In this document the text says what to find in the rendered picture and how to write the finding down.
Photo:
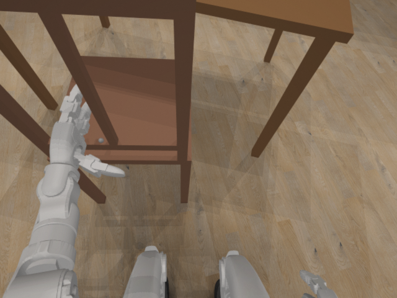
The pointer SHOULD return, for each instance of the robot right thigh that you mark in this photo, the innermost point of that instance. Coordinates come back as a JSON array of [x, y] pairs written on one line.
[[238, 275]]

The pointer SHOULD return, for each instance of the robot left hand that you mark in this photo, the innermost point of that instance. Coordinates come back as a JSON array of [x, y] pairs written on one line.
[[67, 135]]

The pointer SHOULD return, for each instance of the table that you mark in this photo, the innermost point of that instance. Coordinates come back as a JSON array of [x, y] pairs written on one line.
[[329, 21]]

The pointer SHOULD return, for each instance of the left robot forearm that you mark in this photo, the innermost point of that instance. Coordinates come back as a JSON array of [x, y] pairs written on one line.
[[53, 236]]

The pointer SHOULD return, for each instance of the robot left thigh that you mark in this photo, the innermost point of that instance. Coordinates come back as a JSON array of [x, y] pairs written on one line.
[[149, 273]]

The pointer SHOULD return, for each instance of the chair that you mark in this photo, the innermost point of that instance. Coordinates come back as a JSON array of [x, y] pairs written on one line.
[[141, 107]]

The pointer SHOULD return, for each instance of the left robot upper arm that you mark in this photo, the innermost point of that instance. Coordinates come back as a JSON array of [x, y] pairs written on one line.
[[59, 283]]

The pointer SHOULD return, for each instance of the robot thigh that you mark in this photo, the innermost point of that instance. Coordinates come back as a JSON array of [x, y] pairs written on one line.
[[149, 273], [238, 275]]

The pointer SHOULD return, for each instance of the robot right hand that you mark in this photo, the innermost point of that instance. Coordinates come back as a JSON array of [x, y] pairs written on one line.
[[317, 285]]

